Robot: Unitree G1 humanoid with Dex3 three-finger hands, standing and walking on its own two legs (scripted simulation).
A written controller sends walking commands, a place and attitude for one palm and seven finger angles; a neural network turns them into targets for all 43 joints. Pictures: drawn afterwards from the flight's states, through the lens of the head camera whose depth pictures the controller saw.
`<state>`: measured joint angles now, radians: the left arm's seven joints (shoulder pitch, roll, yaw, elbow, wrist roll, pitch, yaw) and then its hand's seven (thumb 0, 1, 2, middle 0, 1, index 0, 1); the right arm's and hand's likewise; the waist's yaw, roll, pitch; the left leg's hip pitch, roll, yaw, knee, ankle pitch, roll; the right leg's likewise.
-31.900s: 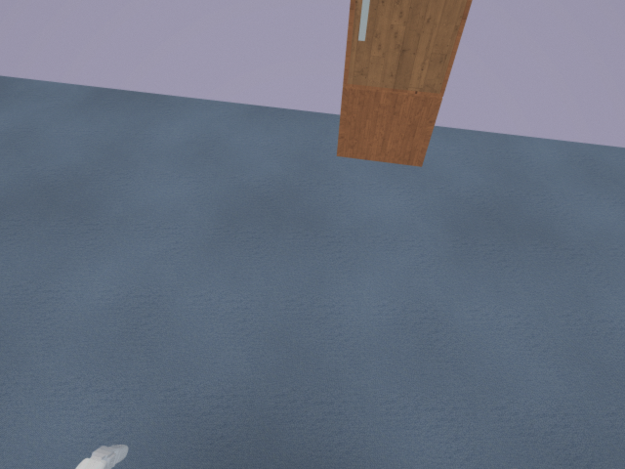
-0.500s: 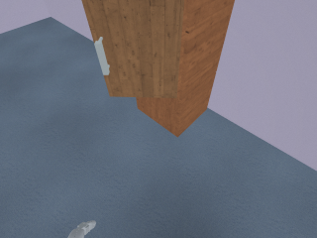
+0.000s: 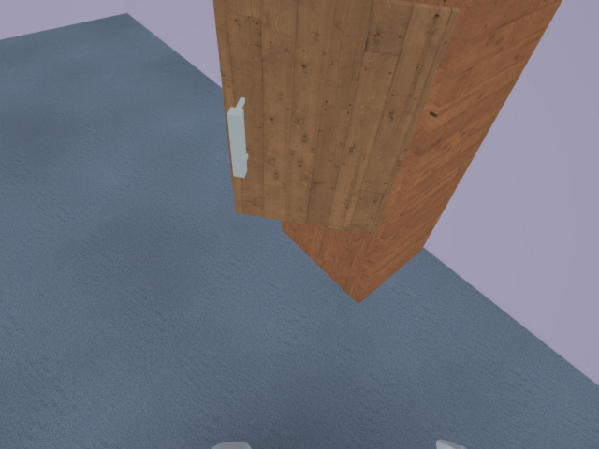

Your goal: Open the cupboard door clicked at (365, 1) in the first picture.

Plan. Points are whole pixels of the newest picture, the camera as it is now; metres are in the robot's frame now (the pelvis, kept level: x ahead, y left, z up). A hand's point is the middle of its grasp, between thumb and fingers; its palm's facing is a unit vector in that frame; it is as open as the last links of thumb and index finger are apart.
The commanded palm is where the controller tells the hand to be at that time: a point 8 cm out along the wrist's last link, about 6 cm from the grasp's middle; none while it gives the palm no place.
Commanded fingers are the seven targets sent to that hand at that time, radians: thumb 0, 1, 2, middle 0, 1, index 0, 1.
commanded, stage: take the last steps up to it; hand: left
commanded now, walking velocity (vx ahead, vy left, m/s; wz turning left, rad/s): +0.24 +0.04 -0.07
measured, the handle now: (240, 138) +0.71 +0.21 -0.04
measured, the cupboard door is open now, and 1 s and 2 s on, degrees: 40 40 40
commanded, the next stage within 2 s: come to a stop and stand still in 0.24 s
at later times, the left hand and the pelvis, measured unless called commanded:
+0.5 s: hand (214, 365) +0.26 +0.16 -0.15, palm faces -0.07 -0.97 -0.22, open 7.4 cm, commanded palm none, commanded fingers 0.00 0.90 0.90 -0.20 -0.30 -0.20 -0.30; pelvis +0.14 +0.00 +0.01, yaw -2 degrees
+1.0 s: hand (174, 425) +0.16 +0.20 -0.15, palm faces +0.00 -0.95 -0.30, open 7.4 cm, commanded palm none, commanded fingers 0.00 0.90 0.90 -0.20 -0.30 -0.20 -0.30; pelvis +0.14 +0.01 +0.00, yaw -3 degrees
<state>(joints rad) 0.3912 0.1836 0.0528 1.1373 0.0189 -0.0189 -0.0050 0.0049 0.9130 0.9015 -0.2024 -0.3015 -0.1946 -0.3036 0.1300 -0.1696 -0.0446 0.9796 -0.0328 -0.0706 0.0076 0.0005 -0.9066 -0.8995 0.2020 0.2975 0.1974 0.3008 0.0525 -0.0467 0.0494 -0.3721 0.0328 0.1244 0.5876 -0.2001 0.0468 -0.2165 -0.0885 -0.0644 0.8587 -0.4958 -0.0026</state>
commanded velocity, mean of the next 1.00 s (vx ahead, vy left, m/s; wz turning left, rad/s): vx -0.03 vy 0.02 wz -0.02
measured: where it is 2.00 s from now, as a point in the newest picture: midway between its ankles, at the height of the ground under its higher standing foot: outside the picture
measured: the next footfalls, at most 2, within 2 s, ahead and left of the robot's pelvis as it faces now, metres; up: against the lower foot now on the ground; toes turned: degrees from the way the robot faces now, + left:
right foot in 0.40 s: +0.16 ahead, -0.10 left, +0.00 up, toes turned -4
left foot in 0.64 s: +0.21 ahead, +0.13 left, +0.00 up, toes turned +1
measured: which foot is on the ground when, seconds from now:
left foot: down 0.00-0.40, up 0.42-0.62, down 0.64-1.00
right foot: up 0.00-0.38, down 0.40-1.00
